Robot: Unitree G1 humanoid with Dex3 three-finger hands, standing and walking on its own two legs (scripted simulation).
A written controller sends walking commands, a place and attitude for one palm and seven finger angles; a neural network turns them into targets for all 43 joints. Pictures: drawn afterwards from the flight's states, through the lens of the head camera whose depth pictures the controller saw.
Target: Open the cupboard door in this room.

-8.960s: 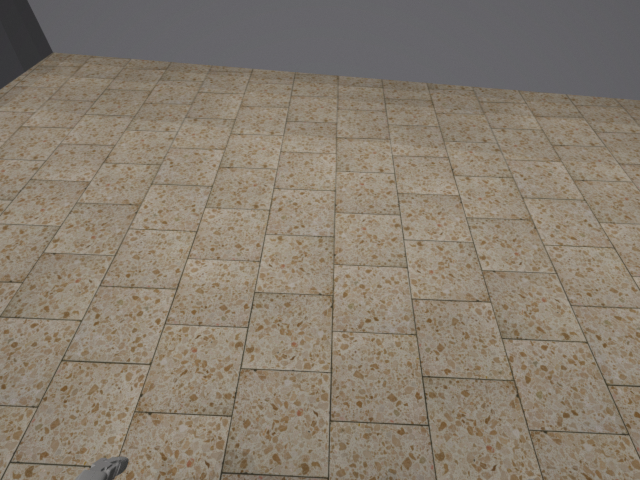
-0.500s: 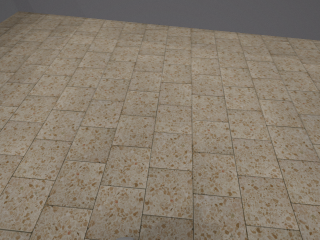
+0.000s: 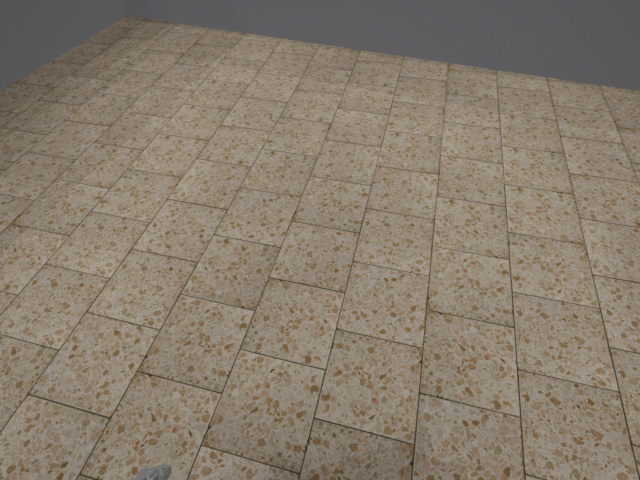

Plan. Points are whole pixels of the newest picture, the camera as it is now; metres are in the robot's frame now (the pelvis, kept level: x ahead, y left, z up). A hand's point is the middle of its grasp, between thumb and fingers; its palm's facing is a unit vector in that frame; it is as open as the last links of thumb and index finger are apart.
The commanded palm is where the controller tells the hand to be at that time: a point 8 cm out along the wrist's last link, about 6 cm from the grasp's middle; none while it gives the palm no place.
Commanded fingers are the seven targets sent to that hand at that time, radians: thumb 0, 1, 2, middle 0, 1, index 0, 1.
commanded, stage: turn or walk to find it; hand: left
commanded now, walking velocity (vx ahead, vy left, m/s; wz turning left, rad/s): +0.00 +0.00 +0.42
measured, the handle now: out of the picture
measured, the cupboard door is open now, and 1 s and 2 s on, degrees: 0 0 0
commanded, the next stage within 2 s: none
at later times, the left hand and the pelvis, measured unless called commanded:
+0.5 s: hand out of the picture -0.05 +0.24 -0.19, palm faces +0.27 -0.93 -0.24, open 7.4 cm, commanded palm none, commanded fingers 0.00 0.90 0.90 -0.20 -0.30 -0.20 -0.30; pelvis -0.03 +0.03 -0.01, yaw +13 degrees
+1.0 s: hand out of the picture +0.00 +0.22 -0.14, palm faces +0.41 -0.87 -0.28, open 7.4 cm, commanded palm none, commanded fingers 0.00 0.90 0.90 -0.20 -0.30 -0.20 -0.30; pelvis -0.03 +0.00 +0.00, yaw +26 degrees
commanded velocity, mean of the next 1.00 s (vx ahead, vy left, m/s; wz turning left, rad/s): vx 0.00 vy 0.00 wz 0.42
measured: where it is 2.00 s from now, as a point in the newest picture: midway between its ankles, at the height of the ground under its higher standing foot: outside the picture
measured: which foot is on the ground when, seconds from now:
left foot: down 0.00-0.02, up 0.04-0.42, down 0.44-0.92, up 0.94-1.00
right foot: down 0.00-0.44, up 0.46-0.90, down 0.92-1.00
